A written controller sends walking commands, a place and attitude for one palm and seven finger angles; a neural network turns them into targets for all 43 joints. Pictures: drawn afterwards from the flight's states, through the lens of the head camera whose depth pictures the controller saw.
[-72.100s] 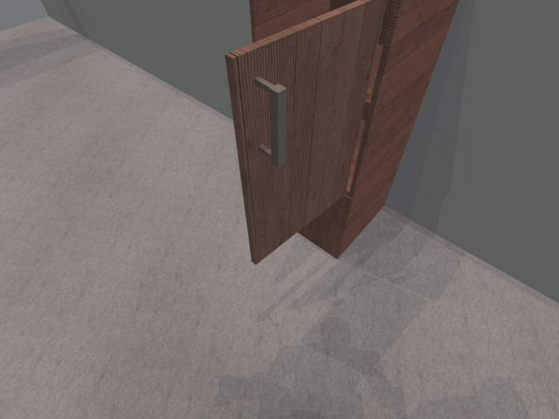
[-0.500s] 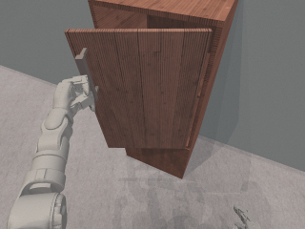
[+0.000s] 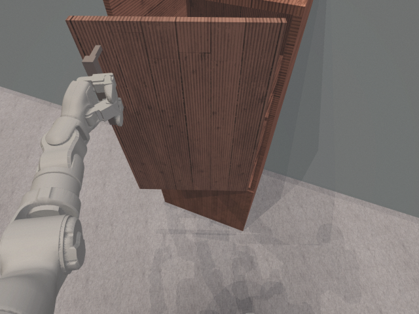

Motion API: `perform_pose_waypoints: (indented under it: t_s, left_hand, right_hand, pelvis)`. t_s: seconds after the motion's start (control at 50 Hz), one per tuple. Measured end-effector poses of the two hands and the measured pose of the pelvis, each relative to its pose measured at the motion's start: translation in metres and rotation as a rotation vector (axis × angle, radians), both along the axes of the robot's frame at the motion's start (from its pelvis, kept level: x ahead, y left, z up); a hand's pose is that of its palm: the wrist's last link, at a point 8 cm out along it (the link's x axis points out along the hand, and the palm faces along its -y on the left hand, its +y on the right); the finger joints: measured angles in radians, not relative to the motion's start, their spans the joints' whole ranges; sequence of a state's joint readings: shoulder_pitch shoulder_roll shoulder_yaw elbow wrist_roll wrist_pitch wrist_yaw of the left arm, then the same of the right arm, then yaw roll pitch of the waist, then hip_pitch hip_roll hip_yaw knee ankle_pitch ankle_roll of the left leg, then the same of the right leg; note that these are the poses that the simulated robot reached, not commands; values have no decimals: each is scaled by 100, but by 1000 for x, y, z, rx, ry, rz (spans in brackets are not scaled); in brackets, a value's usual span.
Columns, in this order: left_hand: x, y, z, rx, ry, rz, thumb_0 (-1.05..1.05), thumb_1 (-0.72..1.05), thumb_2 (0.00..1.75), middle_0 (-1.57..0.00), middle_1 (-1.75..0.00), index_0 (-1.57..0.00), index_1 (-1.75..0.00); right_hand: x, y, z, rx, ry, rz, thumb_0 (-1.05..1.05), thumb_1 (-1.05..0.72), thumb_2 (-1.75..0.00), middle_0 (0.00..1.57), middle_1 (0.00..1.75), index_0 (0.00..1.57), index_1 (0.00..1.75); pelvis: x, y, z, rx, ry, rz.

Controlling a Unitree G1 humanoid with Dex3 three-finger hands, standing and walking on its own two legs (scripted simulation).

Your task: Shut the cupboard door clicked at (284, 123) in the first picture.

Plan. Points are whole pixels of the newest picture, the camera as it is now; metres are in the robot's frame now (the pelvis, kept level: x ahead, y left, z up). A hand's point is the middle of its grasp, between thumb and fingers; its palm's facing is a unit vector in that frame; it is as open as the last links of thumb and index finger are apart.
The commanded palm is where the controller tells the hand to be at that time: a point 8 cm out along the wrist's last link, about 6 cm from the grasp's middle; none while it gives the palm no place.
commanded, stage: push the door shut along its arc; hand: left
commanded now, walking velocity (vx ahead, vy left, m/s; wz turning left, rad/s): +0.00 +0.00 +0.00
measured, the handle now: (106, 87) +0.53 +0.21 +0.14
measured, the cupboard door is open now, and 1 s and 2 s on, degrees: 20 10 0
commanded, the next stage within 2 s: pull the fist back off the door in 1.38 s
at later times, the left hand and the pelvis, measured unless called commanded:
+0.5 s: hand (139, 86) +0.51 +0.13 +0.16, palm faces -0.24 -0.97 +0.00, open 3.1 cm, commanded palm +0.52 +0.19 +0.15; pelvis -0.01 +0.01 -0.01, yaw +0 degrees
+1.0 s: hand (149, 73) +0.56 +0.12 +0.15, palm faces -0.33 -0.94 -0.01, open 3.1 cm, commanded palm +0.58 +0.16 +0.15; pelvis +0.01 +0.01 -0.02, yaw -1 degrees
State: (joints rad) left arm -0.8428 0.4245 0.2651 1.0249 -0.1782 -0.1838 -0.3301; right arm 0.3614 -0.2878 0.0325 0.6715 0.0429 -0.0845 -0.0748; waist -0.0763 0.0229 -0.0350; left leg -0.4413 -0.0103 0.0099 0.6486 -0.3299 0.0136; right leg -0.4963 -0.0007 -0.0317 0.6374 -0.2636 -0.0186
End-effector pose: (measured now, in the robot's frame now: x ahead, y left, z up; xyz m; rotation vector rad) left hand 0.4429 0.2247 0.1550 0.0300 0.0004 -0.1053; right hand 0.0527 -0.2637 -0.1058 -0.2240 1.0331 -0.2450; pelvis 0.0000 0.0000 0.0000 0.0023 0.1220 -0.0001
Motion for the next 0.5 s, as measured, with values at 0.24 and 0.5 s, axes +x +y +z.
perform_pose_waypoints:
  t_s: [0.24,0.5]
  left_hand:
    - [23,-2,0,12,25,-47,2,90,90,-131,-150,-132,-150]
    - [63,-33,1,-21,27,-136,2,90,90,-130,-150,-131,-150]
  right_hand:
    - [-30,-2,-4,-34,81,-6,1,-90,-89,20,30,20,30]
    - [-58,1,-6,-44,135,-59,1,-90,-89,20,30,20,30]
  pelvis:
    - [-10,5,-6,-11,49,24]
    - [-7,9,-13,-17,114,7]
